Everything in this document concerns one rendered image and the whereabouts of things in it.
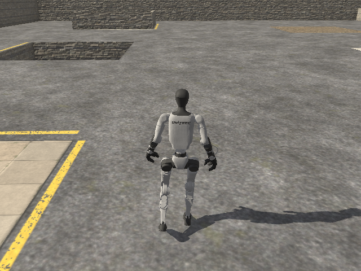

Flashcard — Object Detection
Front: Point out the robot left thigh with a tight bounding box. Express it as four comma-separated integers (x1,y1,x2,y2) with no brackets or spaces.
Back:
161,157,173,195

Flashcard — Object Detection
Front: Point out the left robot forearm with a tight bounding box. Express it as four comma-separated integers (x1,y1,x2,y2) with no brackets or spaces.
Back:
147,135,158,154

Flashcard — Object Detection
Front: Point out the right robot upper arm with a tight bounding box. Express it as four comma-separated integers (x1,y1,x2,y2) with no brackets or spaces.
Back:
193,114,209,145

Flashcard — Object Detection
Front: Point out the robot right foot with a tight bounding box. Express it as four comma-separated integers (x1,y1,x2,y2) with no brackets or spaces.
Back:
183,213,191,226

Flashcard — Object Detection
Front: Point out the right robot forearm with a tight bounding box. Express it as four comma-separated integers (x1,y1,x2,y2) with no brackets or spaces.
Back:
204,137,215,160

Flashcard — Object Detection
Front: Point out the robot right hand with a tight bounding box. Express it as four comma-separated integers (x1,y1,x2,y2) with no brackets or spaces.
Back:
204,158,217,171

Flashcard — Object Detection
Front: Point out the robot left hand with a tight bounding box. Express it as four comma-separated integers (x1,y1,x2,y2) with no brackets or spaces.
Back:
146,152,159,163

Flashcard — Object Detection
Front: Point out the left robot upper arm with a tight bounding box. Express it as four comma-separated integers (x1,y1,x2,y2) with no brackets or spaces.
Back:
153,113,170,143

